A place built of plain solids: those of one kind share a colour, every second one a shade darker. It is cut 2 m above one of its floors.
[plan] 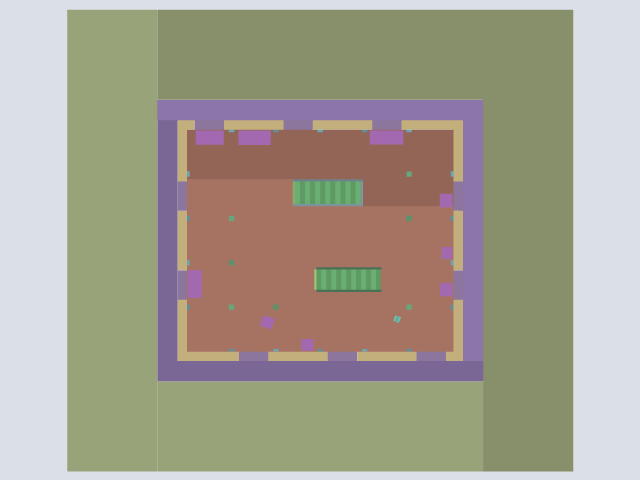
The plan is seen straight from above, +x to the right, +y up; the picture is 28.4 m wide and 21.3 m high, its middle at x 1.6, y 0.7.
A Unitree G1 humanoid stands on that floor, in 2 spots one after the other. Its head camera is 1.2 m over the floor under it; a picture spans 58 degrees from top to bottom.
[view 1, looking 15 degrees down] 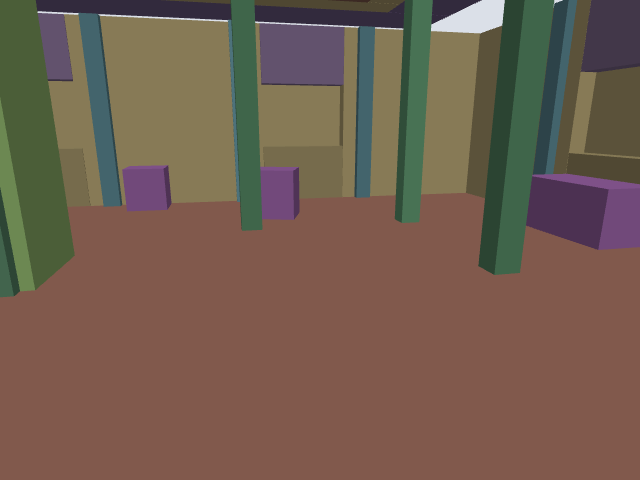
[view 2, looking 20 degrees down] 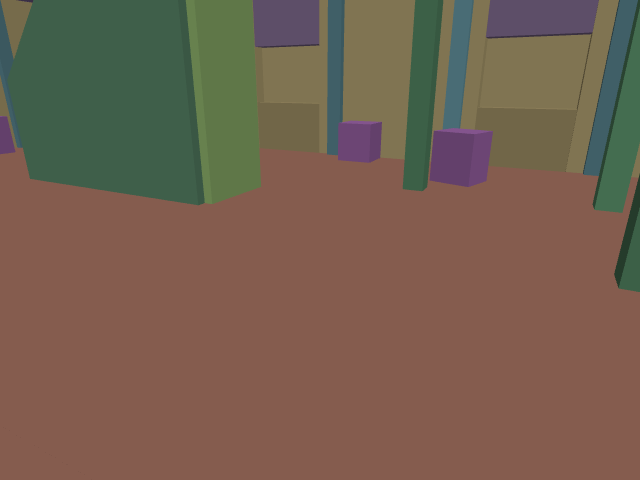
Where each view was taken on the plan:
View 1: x -0.11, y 2.79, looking -102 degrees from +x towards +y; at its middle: floor_storey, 4.64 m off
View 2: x -1.66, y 2.79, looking -63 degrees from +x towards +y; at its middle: floor_storey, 3.51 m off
